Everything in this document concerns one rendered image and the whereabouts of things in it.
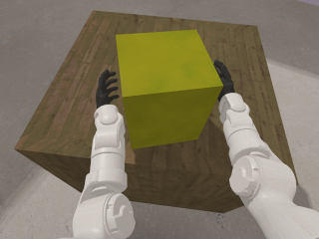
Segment robot left upper arm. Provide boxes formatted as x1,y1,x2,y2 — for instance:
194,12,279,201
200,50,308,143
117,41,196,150
58,192,136,239

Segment robot left hand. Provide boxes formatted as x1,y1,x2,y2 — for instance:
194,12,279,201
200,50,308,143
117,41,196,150
96,69,119,109

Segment robot right upper arm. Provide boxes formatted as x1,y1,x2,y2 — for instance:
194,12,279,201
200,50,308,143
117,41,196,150
229,154,319,239

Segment left robot forearm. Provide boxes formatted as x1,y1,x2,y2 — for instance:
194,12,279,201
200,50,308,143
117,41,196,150
72,105,128,228

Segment carton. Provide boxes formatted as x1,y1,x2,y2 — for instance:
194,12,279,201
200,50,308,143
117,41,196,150
116,29,223,149

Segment pedestal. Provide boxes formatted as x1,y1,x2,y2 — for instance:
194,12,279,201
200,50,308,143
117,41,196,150
14,10,299,213

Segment right robot forearm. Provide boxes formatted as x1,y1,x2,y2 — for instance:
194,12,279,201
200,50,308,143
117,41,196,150
218,93,297,191

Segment robot right hand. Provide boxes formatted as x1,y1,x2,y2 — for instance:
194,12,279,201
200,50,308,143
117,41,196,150
213,60,235,102

